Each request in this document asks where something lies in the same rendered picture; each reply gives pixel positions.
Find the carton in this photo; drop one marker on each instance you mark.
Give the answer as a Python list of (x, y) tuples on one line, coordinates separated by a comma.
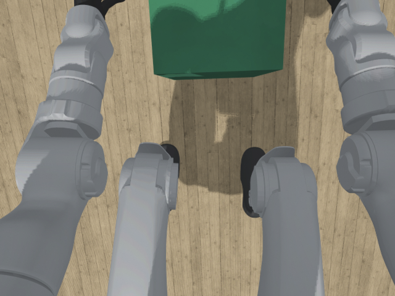
[(206, 39)]

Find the left robot forearm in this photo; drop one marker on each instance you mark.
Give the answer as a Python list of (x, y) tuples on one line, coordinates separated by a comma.
[(76, 86)]

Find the right robot hand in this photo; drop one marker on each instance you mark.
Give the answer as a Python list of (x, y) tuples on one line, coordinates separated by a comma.
[(333, 4)]

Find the robot left upper arm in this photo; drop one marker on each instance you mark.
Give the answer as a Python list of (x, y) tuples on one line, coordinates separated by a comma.
[(57, 176)]

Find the robot right upper arm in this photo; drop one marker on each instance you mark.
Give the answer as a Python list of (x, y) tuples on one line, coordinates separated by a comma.
[(366, 167)]

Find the right robot forearm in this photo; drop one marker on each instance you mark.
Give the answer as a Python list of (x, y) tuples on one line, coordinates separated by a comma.
[(364, 56)]

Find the robot left thigh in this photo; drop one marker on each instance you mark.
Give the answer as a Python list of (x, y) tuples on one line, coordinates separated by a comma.
[(138, 264)]

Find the right robot foot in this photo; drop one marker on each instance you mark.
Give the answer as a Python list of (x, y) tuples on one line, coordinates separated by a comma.
[(249, 159)]

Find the left robot hand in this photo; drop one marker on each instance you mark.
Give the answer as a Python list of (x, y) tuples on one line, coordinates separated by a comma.
[(103, 6)]

